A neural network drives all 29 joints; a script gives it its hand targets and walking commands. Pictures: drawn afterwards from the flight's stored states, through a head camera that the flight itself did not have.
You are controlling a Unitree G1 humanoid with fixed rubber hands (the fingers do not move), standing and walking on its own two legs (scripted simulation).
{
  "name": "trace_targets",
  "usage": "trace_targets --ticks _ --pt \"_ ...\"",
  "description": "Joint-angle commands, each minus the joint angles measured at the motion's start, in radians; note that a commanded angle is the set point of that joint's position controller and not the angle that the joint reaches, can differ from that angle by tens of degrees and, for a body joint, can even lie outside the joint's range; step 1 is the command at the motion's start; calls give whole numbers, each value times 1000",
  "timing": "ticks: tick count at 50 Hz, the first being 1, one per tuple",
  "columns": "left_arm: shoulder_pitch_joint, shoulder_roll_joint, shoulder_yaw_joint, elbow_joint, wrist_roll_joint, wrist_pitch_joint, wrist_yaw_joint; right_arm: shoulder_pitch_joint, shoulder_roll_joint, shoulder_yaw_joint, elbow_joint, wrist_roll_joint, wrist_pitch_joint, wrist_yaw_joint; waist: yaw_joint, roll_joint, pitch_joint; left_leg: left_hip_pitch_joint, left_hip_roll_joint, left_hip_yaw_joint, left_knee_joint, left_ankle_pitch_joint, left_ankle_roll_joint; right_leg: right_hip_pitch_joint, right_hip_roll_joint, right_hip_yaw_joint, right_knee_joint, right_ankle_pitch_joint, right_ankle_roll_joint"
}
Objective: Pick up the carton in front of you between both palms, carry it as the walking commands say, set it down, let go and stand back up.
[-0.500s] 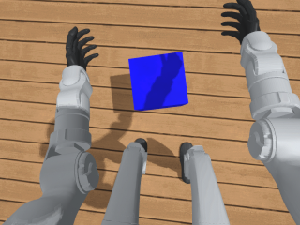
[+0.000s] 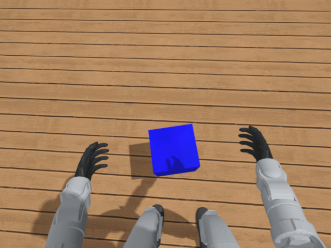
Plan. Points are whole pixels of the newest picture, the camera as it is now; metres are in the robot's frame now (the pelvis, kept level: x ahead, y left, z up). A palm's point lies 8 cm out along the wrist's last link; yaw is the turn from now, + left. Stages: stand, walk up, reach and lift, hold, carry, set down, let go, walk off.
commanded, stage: let go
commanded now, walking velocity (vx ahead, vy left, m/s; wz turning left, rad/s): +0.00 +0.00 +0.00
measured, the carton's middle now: (173, 152) +0.41 +0.03 -0.61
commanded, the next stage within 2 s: stand in 0.82 s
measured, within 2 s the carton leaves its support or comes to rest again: neither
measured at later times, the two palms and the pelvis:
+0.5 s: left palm (82, 209) +0.19 +0.21 -0.02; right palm (314, 217) +0.19 -0.26 -0.03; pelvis +0.03 -0.02 +0.04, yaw +1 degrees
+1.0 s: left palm (59, 216) +0.17 +0.27 -0.04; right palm (328, 225) +0.17 -0.28 -0.03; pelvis +0.03 -0.01 +0.04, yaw +1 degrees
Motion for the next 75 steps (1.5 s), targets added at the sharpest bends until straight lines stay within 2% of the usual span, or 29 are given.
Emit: trace_targets --ticks 1,2,3,4,5,8,9,13,15,20,23,27,29,31,34,35,36,39,40,41,43,45,63,65,67,70,72,74,75 --pt "92 16 -60 -49 -37 -36 9 68 -99 -34 -98 -14 -52 13 -53 6 -460 636 25 -16 -86 529 -34 200 64 -93 -82 238 -17" --pt "124 78 -28 -126 -3 -42 19 109 -94 33 -45 28 -47 17 38 65 -449 616 8 -19 -96 586 -38 262 46 -47 -121 251 -26" --pt "185 51 -18 -147 -18 -43 25 140 -137 16 -120 13 -61 13 -5 49 -494 655 9 8 -104 550 -48 369 42 -45 -142 269 -35" --pt "199 84 -39 -133 -36 -52 19 180 -113 5 -117 -12 -68 11 -58 -93 -408 618 14 -11 -142 503 -30 419 48 -65 -159 310 -13" --pt "296 97 -29 -59 -7 -53 26 248 -118 47 -82 27 -73 5 -8 37 -326 615 2 14 -168 505 -41 457 32 -48 -201 274 -22" --pt "276 33 -76 -167 -41 -77 29 248 -127 40 -155 41 -88 16 -43 -55 -276 666 -5 6 -238 547 -22 548 34 -50 -243 448 -8" --pt "305 98 -62 -161 -29 -76 35 311 -80 62 -127 68 -88 18 -4 6 -303 687 11 -9 -241 574 -28 580 33 -38 -256 348 -10" --pt "334 105 -72 -167 -14 -62 23 428 -110 79 -157 68 -82 36 -59 20 -124 693 -16 52 -333 340 -29 728 13 -16 -356 303 -15" --pt "355 71 -132 -157 -43 -42 13 420 -110 75 -183 40 -48 40 -55 -94 -58 726 -20 50 -378 278 -7 750 32 -56 -367 279 1" --pt "305 113 -44 -163 -13 12 -4 414 -122 89 -264 35 13 57 -50 -58 69 797 -17 69 -399 139 -7 789 17 -54 -409 122 2" --pt "296 146 -51 -173 18 42 11 499 -122 90 -220 38 43 73 -85 5 115 718 -16 72 -389 125 -12 843 -1 -25 -395 185 -16" --pt "359 110 -50 -134 9 62 13 409 -137 85 -282 44 66 83 -54 7 101 788 -14 56 -399 195 -2 848 16 -35 -389 240 3" --pt "354 84 -72 -148 1 70 9 426 -146 74 -280 36 71 85 -70 -90 138 821 -26 66 -388 230 -4 832 31 -51 -387 290 16" --pt "336 139 -15 -170 45 81 24 465 -161 96 -235 54 85 89 -56 33 108 821 -17 62 -373 251 -18 843 19 -33 -375 298 0" --pt "275 119 -48 -290 26 147 53 494 -130 116 -202 72 44 72 -57 -22 104 813 -48 67 -353 164 -15 843 5 -36 -355 279 -17" --pt "313 143 -76 -207 19 165 53 523 -108 111 -194 86 50 57 -104 -17 91 827 -38 67 -323 180 -11 815 1 -27 -333 342 7" --pt "333 99 -85 -211 6 163 55 468 -143 95 -213 55 47 44 -98 -81 143 837 -39 60 -335 192 -18 766 9 -44 -343 345 3" --pt "350 121 -75 -166 12 178 76 437 -106 118 -200 68 55 49 -72 3 154 792 -42 63 -337 142 -16 819 19 -61 -334 239 -3" --pt "352 123 -48 -229 6 166 89 374 -146 99 -280 43 35 51 -25 -54 109 773 -44 35 -340 215 -13 823 28 -65 -330 271 -11" --pt "358 228 -33 -56 30 91 115 451 -245 93 -94 21 19 13 -25 -118 164 646 48 -2 -313 220 -18 743 -31 -14 -318 190 3" --pt "290 193 -50 -60 39 50 110 470 -242 86 -78 22 -11 1 -86 -39 101 720 63 -22 -296 162 -1 679 -52 29 -328 48 -24" --pt "293 185 -53 -36 38 19 103 429 -272 99 -61 22 -29 -1 -50 -2 78 658 73 -36 -308 204 5 719 -42 8 -312 103 -31" --pt "326 298 -58 185 29 -41 113 434 -314 99 100 43 -59 -3 -92 60 63 785 102 -56 -340 342 14 742 -75 67 -330 299 -33" --pt "323 311 -59 186 29 -43 115 420 -322 102 103 39 -58 0 -81 -60 43 807 111 -70 -329 419 26 767 -75 53 -322 392 -30" --pt "318 320 -55 202 30 -43 113 436 -342 91 119 41 -49 -2 -83 57 50 786 108 -59 -355 346 5 765 -85 63 -329 331 -41" --pt "304 287 -68 213 39 -55 109 422 -350 97 130 29 -61 -9 -80 -38 31 789 109 -66 -349 440 20 782 -84 57 -311 342 -42" --pt "319 302 -69 224 33 -48 111 442 -353 95 138 43 -59 1 -84 54 19 788 102 -36 -350 347 17 784 -96 75 -334 339 -45" --pt "287 323 -71 238 20 -37 113 442 -323 101 161 45 -58 1 -81 -49 19 808 109 -65 -359 341 7 787 -73 41 -345 283 -30" --pt "301 285 -76 245 19 -42 110 405 -359 100 158 33 -60 -5 -70 -13 43 775 121 -77 -367 301 22 777 -73 53 -330 289 -38"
